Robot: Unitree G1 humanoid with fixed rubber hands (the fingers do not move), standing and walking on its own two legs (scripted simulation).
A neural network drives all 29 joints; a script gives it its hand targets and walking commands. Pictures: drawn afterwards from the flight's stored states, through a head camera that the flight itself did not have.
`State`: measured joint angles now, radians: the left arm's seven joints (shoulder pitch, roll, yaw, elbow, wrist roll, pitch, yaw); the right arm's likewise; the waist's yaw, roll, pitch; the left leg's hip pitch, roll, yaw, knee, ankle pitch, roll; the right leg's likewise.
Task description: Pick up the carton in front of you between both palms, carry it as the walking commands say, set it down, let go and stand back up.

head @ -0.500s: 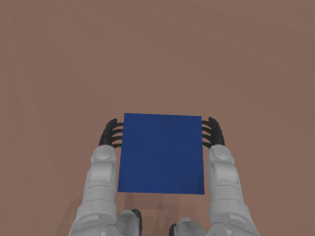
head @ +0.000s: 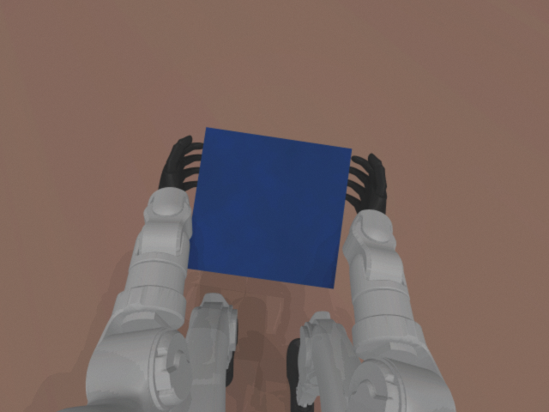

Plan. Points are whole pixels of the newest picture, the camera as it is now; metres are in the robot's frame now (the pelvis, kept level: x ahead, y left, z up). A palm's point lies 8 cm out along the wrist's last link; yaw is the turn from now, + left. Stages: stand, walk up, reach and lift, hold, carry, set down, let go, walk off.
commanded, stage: set down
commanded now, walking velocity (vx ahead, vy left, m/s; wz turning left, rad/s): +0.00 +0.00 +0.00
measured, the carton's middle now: (268, 210) +0.43 +0.03 -0.17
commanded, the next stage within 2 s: none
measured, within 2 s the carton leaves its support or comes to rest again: rests again in 1.48 s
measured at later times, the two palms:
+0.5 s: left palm (185, 199) +0.46 +0.20 -0.24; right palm (331, 217) +0.44 -0.09 -0.22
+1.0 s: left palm (197, 201) +0.50 +0.19 -0.36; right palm (320, 224) +0.46 -0.10 -0.35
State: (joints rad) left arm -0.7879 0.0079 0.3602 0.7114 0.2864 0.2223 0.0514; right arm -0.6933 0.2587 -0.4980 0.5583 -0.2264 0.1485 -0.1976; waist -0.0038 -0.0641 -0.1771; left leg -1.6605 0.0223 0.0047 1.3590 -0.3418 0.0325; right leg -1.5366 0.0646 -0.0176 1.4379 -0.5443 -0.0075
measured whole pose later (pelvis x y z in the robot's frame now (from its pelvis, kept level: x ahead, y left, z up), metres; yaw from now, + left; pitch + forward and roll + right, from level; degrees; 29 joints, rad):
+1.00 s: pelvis -0.03 +0.00 -0.21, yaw -3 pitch +38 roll -5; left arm -1.40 0.36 -0.03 1.14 -0.06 0.17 0.10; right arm -1.16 0.05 -0.40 0.80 0.05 0.09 -0.31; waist 0.01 -0.10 0.21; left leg -2.32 0.03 -0.03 2.05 -0.40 0.05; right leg -2.15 0.14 -0.05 2.15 -0.68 0.03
